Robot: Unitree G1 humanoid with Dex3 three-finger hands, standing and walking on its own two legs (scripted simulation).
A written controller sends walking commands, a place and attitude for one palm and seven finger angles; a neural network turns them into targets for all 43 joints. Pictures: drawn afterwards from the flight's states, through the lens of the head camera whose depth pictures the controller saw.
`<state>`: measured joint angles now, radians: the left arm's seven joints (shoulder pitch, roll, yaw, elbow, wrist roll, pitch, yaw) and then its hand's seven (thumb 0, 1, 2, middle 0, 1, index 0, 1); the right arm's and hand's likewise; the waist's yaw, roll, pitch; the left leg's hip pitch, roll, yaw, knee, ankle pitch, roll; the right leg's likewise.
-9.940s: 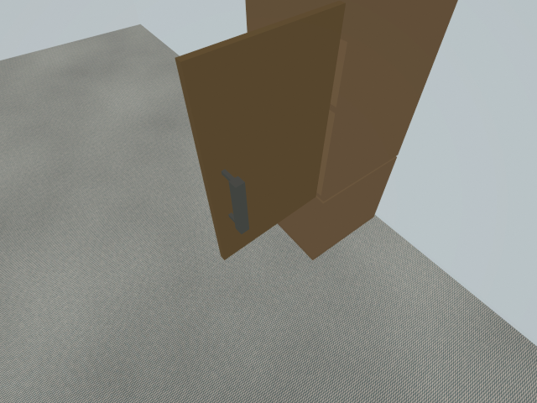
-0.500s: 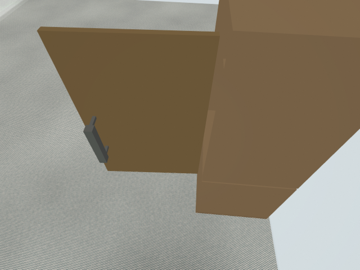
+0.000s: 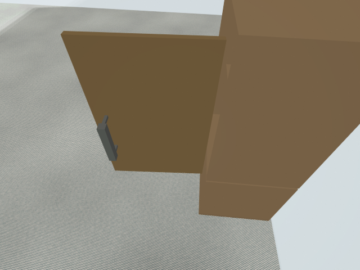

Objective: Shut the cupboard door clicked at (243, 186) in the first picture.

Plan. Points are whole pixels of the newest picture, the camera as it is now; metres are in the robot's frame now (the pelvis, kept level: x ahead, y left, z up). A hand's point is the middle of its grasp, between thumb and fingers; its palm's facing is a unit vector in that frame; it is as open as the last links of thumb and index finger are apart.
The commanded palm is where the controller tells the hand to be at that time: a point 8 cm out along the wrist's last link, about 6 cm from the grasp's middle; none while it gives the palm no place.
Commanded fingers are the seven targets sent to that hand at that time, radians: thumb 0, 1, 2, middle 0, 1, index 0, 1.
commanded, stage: come to a stop and stand still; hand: left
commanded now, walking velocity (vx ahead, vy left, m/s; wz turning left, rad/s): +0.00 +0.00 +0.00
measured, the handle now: (109, 138) +0.52 +0.27 -0.10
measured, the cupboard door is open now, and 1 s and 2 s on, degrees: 93 93 93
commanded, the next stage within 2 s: look again from close up in 0.18 s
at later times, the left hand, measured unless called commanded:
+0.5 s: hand out of the picture +0.00 +0.17 -0.17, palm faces +0.01 -0.97 -0.22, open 7.4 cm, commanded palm none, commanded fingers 0.00 0.90 0.90 -0.20 -0.30 -0.20 -0.30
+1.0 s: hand out of the picture +0.01 +0.15 -0.18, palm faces +0.01 -0.98 -0.18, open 7.4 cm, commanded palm none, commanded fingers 0.00 0.90 0.90 -0.20 -0.30 -0.20 -0.30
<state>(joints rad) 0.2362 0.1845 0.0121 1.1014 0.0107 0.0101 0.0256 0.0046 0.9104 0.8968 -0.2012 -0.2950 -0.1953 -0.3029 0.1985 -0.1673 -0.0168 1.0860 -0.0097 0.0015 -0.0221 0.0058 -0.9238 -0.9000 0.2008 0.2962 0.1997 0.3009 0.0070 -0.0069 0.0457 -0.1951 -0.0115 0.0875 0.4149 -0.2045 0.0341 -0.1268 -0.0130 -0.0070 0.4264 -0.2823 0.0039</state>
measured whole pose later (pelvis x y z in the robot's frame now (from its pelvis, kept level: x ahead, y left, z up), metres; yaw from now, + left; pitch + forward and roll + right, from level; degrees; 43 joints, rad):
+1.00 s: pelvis +0.01 -0.02 +0.00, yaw +0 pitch -1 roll +1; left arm 0.30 0.16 -0.02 1.10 0.02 -0.02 0.03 0.00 0.91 0.90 -0.20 -0.30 -0.20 -0.30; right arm 0.25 -0.17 0.02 1.11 -0.01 -0.02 -0.02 0.01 -0.91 -0.90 0.20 0.30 0.20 0.30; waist 0.01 -0.02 0.03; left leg -0.20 0.01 0.08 0.46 -0.25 0.01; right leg -0.13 0.01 -0.01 0.47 -0.33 -0.02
